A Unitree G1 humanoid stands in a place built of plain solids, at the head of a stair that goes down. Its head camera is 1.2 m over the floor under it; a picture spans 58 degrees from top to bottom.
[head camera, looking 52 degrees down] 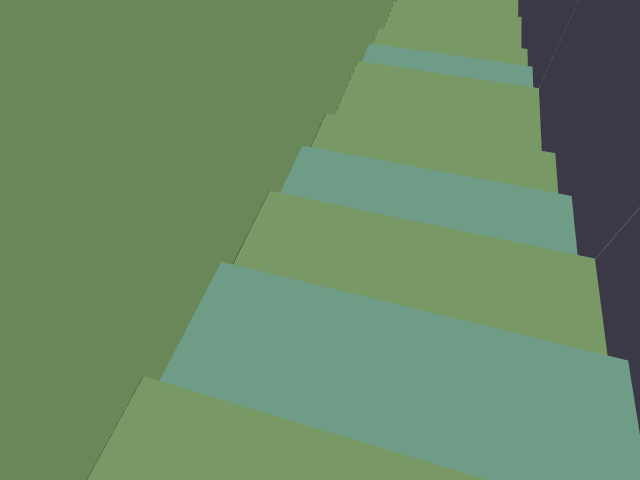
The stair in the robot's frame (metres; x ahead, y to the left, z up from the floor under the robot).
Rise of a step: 0.12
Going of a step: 0.49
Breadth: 1.39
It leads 16 degrees to the right of straight ahead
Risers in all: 5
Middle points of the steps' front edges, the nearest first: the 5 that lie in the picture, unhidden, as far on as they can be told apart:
0.26 -0.17 0.00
0.73 -0.30 -0.11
1.20 -0.44 -0.21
1.67 -0.57 -0.34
2.14 -0.71 -0.48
